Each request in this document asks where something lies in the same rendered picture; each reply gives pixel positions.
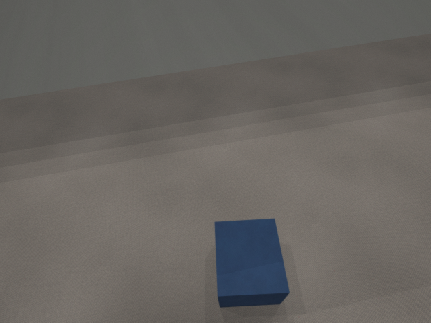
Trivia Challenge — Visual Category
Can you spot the carton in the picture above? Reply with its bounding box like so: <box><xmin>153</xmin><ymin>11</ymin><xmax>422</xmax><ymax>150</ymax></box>
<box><xmin>214</xmin><ymin>219</ymin><xmax>290</xmax><ymax>308</ymax></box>

